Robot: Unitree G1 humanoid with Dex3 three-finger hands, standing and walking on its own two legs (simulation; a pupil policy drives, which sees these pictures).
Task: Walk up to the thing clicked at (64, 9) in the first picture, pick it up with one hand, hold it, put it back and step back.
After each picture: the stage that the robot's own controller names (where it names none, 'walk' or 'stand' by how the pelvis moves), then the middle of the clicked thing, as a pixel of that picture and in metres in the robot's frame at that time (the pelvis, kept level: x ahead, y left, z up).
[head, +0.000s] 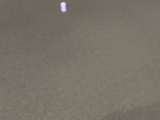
stand; (63, 7) +2.23 +0.32 -0.72
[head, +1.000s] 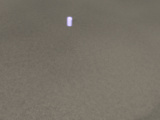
walk; (69, 21) +2.10 +0.16 -0.70
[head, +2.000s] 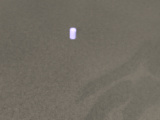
walk; (72, 33) +1.44 +0.07 -0.71
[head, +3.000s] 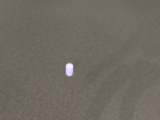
walk; (69, 69) +0.94 +0.09 -0.71
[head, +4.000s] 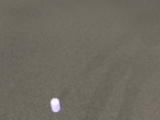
walk; (55, 105) +0.60 +0.20 -0.71
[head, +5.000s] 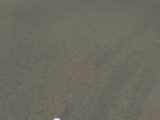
stand; out of the picture +0.41 +0.21 -0.70
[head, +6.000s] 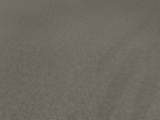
stand; out of the picture +0.34 +0.21 -0.72
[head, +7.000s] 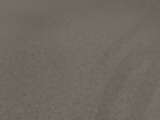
stand; out of the picture +0.30 +0.18 -0.71
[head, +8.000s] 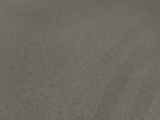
stand; out of the picture +0.28 +0.16 -0.72
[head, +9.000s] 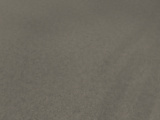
stand; out of the picture +0.26 +0.16 -0.73
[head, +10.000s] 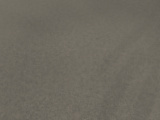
stand; out of the picture +0.26 +0.16 -0.73
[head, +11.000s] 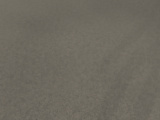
go down; out of the picture +0.26 +0.16 -0.72
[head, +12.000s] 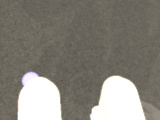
go down; (32, 82) +0.34 +0.19 -0.30
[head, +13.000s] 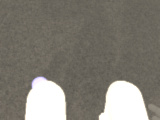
approach; (41, 86) +0.34 +0.19 -0.30
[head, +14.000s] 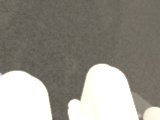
close in; out of the picture +0.33 +0.21 -0.22
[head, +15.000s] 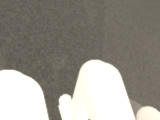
close; out of the picture +0.35 +0.22 -0.21
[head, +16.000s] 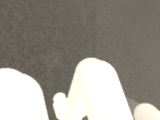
lift; out of the picture +0.36 +0.22 -0.21
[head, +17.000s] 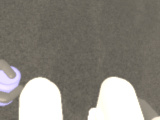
lift; (5, 86) +0.29 +0.26 -0.11
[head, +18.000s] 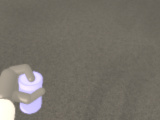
lift; (30, 92) +0.31 +0.18 +0.04
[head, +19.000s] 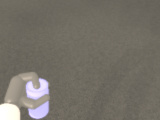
hold; (38, 98) +0.30 +0.17 +0.01
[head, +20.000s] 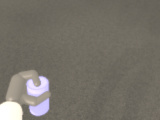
crouch; (38, 95) +0.31 +0.17 +0.01
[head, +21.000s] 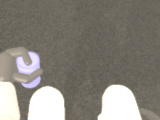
crouch; (29, 70) +0.37 +0.19 -0.09
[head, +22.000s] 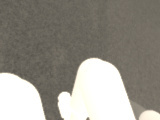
lower; out of the picture +0.39 +0.27 -0.21
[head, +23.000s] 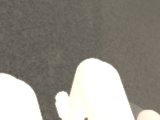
lower; out of the picture +0.38 +0.26 -0.21
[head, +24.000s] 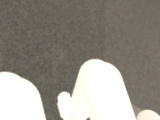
lower; out of the picture +0.37 +0.25 -0.22
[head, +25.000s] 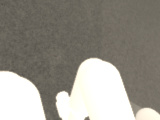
lower; out of the picture +0.38 +0.24 -0.22
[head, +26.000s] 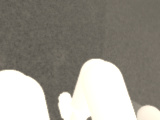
loosen; out of the picture +0.36 +0.21 -0.22
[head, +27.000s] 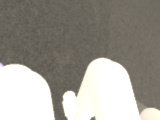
stand; out of the picture +0.34 +0.20 -0.21
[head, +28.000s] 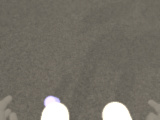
walk; (52, 102) +0.33 +0.18 -0.49
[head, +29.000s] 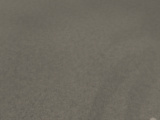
stand; out of the picture +0.29 +0.16 -0.66
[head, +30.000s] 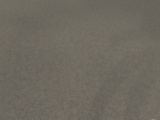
stand; out of the picture +0.29 +0.16 -0.67
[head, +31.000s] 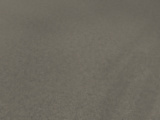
stand; out of the picture +0.30 +0.15 -0.72
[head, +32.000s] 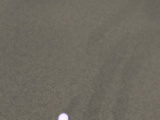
walk; out of the picture +0.34 +0.10 -0.71
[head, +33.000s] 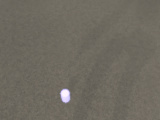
walk; (65, 95) +0.52 +0.14 -0.69
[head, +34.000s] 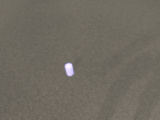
walk; (69, 69) +0.86 +0.22 -0.70
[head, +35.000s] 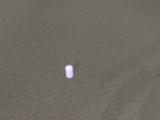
stand; (69, 71) +0.94 +0.17 -0.71
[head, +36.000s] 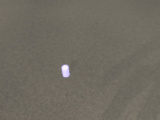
stand; (65, 71) +0.95 +0.19 -0.72
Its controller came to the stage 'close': yes
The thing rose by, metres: 0.72
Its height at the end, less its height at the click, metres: +0.00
